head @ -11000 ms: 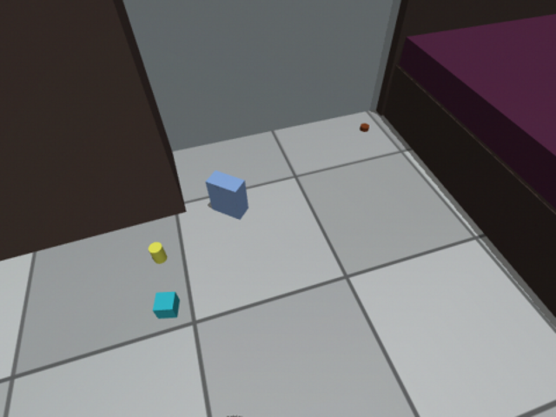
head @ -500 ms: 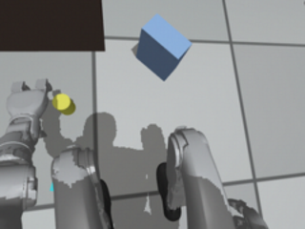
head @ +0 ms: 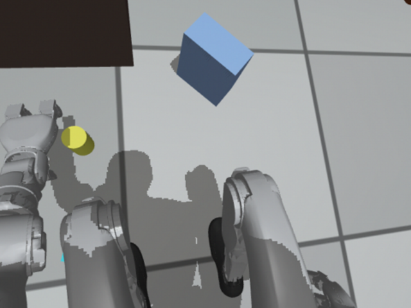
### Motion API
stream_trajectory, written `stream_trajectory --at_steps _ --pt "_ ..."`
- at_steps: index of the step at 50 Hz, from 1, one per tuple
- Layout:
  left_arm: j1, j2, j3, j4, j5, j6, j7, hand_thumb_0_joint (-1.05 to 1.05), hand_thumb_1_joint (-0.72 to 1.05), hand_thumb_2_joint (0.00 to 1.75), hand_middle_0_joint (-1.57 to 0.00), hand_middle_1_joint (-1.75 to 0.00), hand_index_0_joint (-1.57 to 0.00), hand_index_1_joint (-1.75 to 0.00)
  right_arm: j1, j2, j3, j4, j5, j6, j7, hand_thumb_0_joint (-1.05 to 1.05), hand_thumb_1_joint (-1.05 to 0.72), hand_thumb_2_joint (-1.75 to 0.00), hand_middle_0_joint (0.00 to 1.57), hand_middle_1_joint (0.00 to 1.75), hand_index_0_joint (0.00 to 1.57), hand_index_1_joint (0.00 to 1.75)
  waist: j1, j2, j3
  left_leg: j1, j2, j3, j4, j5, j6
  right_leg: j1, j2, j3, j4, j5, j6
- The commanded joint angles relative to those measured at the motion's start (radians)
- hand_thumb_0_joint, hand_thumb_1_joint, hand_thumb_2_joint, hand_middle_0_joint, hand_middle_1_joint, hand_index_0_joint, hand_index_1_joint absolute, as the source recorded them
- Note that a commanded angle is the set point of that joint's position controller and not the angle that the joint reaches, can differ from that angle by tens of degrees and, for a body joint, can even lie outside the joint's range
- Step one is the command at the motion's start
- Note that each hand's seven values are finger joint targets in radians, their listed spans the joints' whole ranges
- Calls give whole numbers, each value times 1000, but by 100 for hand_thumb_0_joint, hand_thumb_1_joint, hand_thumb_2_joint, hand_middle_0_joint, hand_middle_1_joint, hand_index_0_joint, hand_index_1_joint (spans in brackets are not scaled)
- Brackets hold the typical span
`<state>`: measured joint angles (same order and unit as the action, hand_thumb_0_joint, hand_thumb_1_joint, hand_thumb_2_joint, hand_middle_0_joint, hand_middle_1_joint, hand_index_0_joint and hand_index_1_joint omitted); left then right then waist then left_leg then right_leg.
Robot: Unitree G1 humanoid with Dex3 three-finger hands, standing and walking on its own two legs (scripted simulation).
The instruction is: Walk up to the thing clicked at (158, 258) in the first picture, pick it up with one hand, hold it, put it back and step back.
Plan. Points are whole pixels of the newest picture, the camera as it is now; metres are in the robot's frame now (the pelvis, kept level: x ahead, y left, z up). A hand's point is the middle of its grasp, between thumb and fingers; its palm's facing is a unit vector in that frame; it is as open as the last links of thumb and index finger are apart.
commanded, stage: rise first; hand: left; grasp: from above
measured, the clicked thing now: (79, 141) +0.48 +0.22 -0.29
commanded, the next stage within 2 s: approach in 1.38 s
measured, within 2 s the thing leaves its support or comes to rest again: neither
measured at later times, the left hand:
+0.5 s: hand (39, 147) +0.44 +0.26 -0.17, palm faces -0.44 -0.04 -0.89, open 13.6 cm
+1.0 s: hand (41, 147) +0.44 +0.26 -0.16, palm faces -0.44 -0.03 -0.90, open 13.1 cm
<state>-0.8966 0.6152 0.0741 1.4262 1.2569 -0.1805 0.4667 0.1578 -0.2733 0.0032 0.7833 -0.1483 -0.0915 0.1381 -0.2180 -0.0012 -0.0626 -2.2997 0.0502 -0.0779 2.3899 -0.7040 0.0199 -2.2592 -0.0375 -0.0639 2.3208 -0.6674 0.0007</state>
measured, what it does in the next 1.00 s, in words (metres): stands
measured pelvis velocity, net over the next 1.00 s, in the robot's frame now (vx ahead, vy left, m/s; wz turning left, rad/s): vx -0.01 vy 0.00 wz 0.00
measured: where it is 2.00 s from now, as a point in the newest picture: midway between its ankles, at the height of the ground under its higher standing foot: (184, 284)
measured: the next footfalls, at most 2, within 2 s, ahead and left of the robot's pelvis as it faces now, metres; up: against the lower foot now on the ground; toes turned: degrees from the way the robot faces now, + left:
none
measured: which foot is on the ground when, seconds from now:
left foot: down 0.00-1.00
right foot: down 0.00-1.00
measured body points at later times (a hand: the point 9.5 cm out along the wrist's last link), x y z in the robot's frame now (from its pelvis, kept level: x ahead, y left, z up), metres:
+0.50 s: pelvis +0.00 +0.00 +0.00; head +0.23 +0.05 +0.38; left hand +0.46 +0.26 -0.12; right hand +0.04 -0.28 -0.11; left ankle +0.07 +0.12 -0.30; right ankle +0.10 -0.12 -0.30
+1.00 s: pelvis -0.01 +0.00 +0.00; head +0.22 +0.05 +0.39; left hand +0.46 +0.26 -0.11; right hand +0.04 -0.28 -0.11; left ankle +0.07 +0.12 -0.30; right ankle +0.10 -0.12 -0.30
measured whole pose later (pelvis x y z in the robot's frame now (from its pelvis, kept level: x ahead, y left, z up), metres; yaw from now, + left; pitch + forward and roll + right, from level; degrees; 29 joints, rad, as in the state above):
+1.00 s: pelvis -0.01 +0.00 +0.00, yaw +0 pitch +34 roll -6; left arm -0.91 0.62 0.06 1.44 1.27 -0.19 0.45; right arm 0.18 -0.28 0.01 0.78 -0.15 -0.10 0.14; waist -0.23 0.01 -0.08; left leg -2.29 0.04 -0.08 2.37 -0.68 0.02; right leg -2.25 -0.04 -0.07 2.30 -0.65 0.00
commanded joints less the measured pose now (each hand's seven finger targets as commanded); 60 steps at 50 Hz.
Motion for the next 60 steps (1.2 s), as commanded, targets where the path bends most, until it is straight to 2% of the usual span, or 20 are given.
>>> stream_trajectory --at_steps 1,5,9,13,17,18,22,29,31,37,40,41,45,47,51,53,55,56,58,60 --pt "-311 241 41 -134 -11 0 39 0 -48 96 -11 -103 -12 -101 217 -239 -69 -9 2 -7 -5 0 -90 -90 20 30 20 30 -6 211 -675 482 -53 57 -238 198 16 352 46 -67 -235 216 -36" --pt "-287 222 17 -46 -15 6 34 0 -51 98 -11 -102 -11 -102 204 -239 -61 -18 -1 -11 -1 0 -91 -90 20 30 20 30 -22 197 -631 443 -53 63 -223 164 20 347 48 -64 -240 190 -36" --pt "-339 293 54 -145 -16 -10 32 0 -50 98 -13 -99 -13 -100 226 -246 -64 -12 -3 -12 -5 0 -91 -90 20 30 20 30 -6 213 -670 443 -54 66 -223 157 20 368 44 -59 -247 177 -34" --pt "-323 270 44 -132 -7 -11 27 0 -48 96 -14 -98 -14 -99 232 -246 -64 -11 -4 -11 -1 0 -91 -90 20 30 20 30 -23 226 -670 461 -53 60 -220 190 16 369 48 -70 -231 210 -36" --pt "-268 241 24 -120 -15 0 18 0 -47 96 -16 -97 -15 -98 218 -247 -69 -20 1 -9 1 0 -91 -91 20 30 20 30 4 256 -692 490 -54 60 -246 177 11 358 48 -71 -240 194 -42" --pt "-279 229 12 -97 -20 6 14 0 -46 94 -16 -97 -16 -98 220 -246 -68 -15 1 -10 4 0 -91 -91 20 30 20 30 -16 231 -661 478 -51 61 -236 173 14 354 51 -73 -243 199 -40" --pt "-317 260 26 -176 -27 15 11 0 -45 94 -18 -93 -17 -95 224 -251 -73 -22 10 -4 1 0 -91 -90 20 30 20 30 -2 251 -707 507 -49 59 -244 209 14 372 49 -68 -243 235 -40" --pt "-315 259 39 -146 -19 0 -2 0 -43 93 -21 -90 -19 -92 228 -255 -71 -19 14 -7 3 0 -91 -90 20 30 20 30 -16 230 -616 480 -50 31 -269 164 9 309 41 -80 -232 184 -42" --pt "-302 211 10 -120 -24 -4 -6 0 -43 93 -22 -90 -20 -92 218 -248 -67 -22 14 -9 3 0 -91 -91 20 30 20 30 -22 219 -608 460 -53 39 -269 139 12 313 44 -78 -248 164 -41" --pt "-307 262 34 -164 -10 -13 -4 0 -42 92 -24 -89 -22 -91 230 -246 -70 -20 8 -10 2 0 -91 -91 20 30 20 30 -10 225 -661 472 -60 69 -257 156 15 378 44 -61 -269 178 -38" --pt "-289 225 9 -150 -16 -8 3 0 -41 91 -26 -86 -23 -89 213 -246 -73 -30 14 -13 1 0 -91 -91 20 30 20 30 -8 227 -685 490 -58 64 -264 157 13 359 46 -61 -269 177 -40" --pt "-334 216 -2 -168 -17 -11 2 0 -40 90 -26 -84 -24 -87 225 -243 -72 -23 10 -14 1 0 -91 -91 20 30 20 30 -30 223 -663 490 -56 61 -260 151 13 350 46 -66 -268 176 -39" --pt "-375 242 11 -160 -4 -10 16 0 -38 89 -27 -82 -25 -85 231 -248 -68 -12 8 -16 -2 0 -91 -90 20 30 20 30 -30 231 -650 493 -53 45 -268 144 10 313 43 -74 -254 166 -43" --pt "-305 201 -3 -90 -5 -2 19 0 -38 88 -28 -82 -26 -85 221 -243 -64 -16 9 -18 -2 0 -91 -90 20 30 20 30 -23 212 -627 471 -59 56 -270 141 12 322 45 -69 -265 161 -42" --pt "-320 268 34 -121 3 1 24 0 -36 87 -30 -81 -27 -84 221 -246 -64 -14 7 -22 0 0 -91 -90 20 30 20 30 -5 231 -648 469 -62 66 -267 144 13 344 41 -63 -259 162 -42" --pt "-318 243 17 -97 3 5 18 0 -34 85 -30 -81 -28 -83 215 -238 -61 -14 6 -22 2 0 -91 -90 20 30 20 30 -18 212 -638 454 -61 74 -260 145 17 361 46 -60 -269 167 -39" --pt "-324 277 46 -109 -4 5 21 0 -35 86 -30 -80 -28 -83 213 -246 -62 -24 5 -23 0 0 -91 -90 20 30 20 30 -8 187 -658 450 -62 68 -259 146 20 367 44 -60 -272 164 -38" --pt "-299 237 17 -91 -10 8 12 0 -35 86 -30 -80 -28 -83 218 -243 -64 -21 6 -24 3 0 -91 -90 20 30 20 30 -13 208 -648 449 -63 75 -258 148 19 371 41 -56 -270 169 -39" --pt "-301 276 54 -147 -14 3 12 0 -34 85 -31 -80 -28 -83 224 -248 -73 -16 5 -20 1 0 -91 -90 20 30 20 30 6 219 -710 483 -60 73 -263 172 16 405 44 -55 -274 193 -38" --pt "-319 258 40 -155 -19 -2 5 0 -32 83 -31 -80 -29 -82 229 -246 -74 -15 6 -21 4 0 -91 -90 20 30 20 30 -16 216 -695 467 -59 71 -258 169 18 400 44 -57 -273 194 -36"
